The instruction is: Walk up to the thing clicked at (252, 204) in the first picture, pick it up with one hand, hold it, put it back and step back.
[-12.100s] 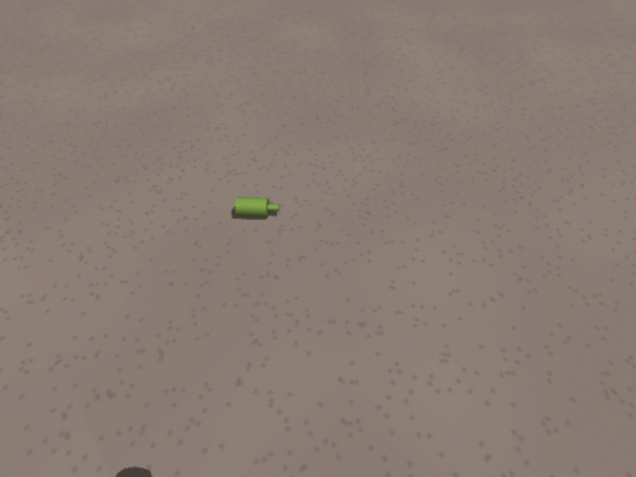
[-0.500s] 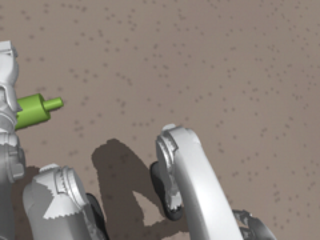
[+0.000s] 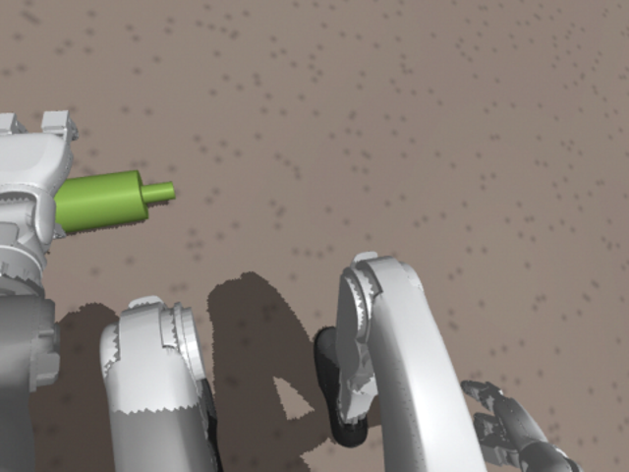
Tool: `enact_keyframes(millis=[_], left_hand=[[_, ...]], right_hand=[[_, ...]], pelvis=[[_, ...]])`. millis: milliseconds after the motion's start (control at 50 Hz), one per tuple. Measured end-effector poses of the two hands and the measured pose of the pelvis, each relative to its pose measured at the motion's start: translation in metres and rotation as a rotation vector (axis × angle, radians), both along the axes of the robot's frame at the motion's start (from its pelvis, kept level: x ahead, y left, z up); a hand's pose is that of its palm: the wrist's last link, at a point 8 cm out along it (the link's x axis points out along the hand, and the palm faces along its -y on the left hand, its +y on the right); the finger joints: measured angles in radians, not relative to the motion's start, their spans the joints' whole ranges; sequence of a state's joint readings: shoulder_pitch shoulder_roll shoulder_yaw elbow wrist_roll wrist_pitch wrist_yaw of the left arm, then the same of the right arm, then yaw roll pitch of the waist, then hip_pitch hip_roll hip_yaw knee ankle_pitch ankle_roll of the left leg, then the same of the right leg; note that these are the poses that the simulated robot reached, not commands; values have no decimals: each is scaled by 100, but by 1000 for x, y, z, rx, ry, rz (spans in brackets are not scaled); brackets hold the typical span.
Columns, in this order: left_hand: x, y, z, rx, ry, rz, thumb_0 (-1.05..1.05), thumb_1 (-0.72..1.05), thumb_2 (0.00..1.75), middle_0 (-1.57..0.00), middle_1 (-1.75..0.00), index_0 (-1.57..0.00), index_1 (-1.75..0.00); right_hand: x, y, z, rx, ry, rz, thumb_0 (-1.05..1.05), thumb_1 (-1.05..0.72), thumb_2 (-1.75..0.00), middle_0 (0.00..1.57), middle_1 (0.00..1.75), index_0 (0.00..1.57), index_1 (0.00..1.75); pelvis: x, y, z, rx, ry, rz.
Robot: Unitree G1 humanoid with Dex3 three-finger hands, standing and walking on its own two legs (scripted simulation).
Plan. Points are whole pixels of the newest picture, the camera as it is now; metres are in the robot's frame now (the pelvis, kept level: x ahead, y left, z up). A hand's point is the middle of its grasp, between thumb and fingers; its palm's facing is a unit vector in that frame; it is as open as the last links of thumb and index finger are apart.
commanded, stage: close in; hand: left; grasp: from above
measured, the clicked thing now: (114, 198) +0.50 +0.22 -0.29
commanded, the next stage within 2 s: rest palm in 0.02 s
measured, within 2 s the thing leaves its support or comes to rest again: neither
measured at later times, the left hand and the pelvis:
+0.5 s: hand (84, 200) +0.48 +0.25 -0.24, palm faces -0.48 -0.05 -0.87, open 14.1 cm; pelvis +0.00 -0.01 -0.03, yaw -2 degrees
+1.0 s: hand (81, 203) +0.49 +0.26 -0.26, palm faces -0.48 -0.10 -0.87, open 14.0 cm; pelvis +0.00 +0.00 -0.03, yaw -5 degrees
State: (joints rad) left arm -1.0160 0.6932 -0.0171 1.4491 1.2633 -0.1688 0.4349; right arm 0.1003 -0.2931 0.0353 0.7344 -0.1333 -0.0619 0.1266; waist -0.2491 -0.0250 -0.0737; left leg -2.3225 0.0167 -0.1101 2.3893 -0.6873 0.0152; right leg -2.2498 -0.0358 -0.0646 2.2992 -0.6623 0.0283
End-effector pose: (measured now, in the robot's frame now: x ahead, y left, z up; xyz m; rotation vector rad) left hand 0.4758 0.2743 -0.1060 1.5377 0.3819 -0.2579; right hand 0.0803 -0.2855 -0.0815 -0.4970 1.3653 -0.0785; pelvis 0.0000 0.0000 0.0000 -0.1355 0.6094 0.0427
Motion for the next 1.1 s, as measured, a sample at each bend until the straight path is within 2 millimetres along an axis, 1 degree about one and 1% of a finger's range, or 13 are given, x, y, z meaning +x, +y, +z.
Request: enact_keyframes(millis=[60, 120, 180, 220, 360, 420, 460, 560, 680, 760, 860, 980, 1100], left_hand=[[12, -6, 0, 9, 28, 23, 0, -50, 104, -10, -105, -10, -104], [18, -14, -7, -1, 61, 33, 0, -49, 104, -10, -105, -10, -104], [21, -19, -17, -17, 83, 36, 0, -48, 102, -10, -105, -10, -104], [19, -21, -26, -19, 101, 38, 0, -49, 102, -9, -104, -10, -103], [9, -17, -58, -24, 136, 43, 0, -51, 101, -9, -102, -8, -102], [11, -17, -66, -19, 122, 22, 0, -51, 100, -8, -101, -8, -101], [13, -18, -71, -22, 111, 11, 0, -51, 99, -8, -101, -8, -101], [20, -24, -79, -36, 76, -1, 0, -50, 98, -8, -100, -8, -100], [27, -27, -82, -42, 51, 7, 0, -50, 99, -8, -99, -8, -99], [29, -25, -84, -41, 44, 37, 0, -49, 100, -8, -98, -8, -98], [24, -19, -91, -34, 71, 63, 0, -49, 100, -9, -98, -8, -98], [18, -9, -99, -41, 95, 94, 0, -49, 100, -9, -98, -8, -99], [19, -13, -104, -52, 95, 51, 0, -49, 100, -9, -99, -8, -99]], right_hand=[[5, 1, 5, -2, -37, 14, 0, -91, -89, 20, 30, 20, 30], [-3, 2, 6, 4, -30, 13, 0, -91, -89, 20, 30, 20, 30], [-21, 4, 4, 17, 11, -5, 0, -91, -89, 20, 30, 20, 30], [-35, 5, 1, 29, 50, -23, 0, -91, -89, 20, 30, 20, 30], [-83, 11, -7, 61, 186, -70, 0, -90, -90, 20, 30, 20, 30], [-95, 14, -10, 72, 230, -65, 0, -90, -90, 20, 30, 20, 30], [-99, 15, -11, 78, 246, -57, 0, -90, -90, 20, 30, 20, 30], [-97, 18, -12, 80, 238, -38, 0, -90, -89, 20, 30, 20, 30], [-80, 22, -10, 89, 190, 10, 0, -90, -89, 20, 30, 20, 30], [-69, 23, -7, 93, 156, 42, 0, -90, -89, 20, 30, 20, 30], [-62, 23, -6, 101, 145, 68, 0, -90, -89, 20, 30, 20, 30], [-66, 23, -4, 107, 170, 80, 0, -90, -90, 20, 30, 20, 30], [-76, 25, -1, 110, 208, 75, 0, -90, -90, 20, 30, 20, 30]], pelvis=[[-1, 1, 0, -6, 2, -3], [-1, 1, -1, -9, -3, -4], [-1, 0, -4, -8, -5, -5], [-1, -2, -7, -4, -8, -8], [-1, -7, -17, 0, -28, -22], [-1, -8, -23, -1, -35, -27], [-1, -8, -26, -4, -40, -30], [2, -6, -31, -20, -43, -41], [6, -3, -31, -34, -45, -47], [7, -2, -32, -43, -51, -50], [6, 0, -32, -50, -53, -49], [5, 0, -32, -52, -64, -46], [5, 0, -33, -60, -75, -49]])
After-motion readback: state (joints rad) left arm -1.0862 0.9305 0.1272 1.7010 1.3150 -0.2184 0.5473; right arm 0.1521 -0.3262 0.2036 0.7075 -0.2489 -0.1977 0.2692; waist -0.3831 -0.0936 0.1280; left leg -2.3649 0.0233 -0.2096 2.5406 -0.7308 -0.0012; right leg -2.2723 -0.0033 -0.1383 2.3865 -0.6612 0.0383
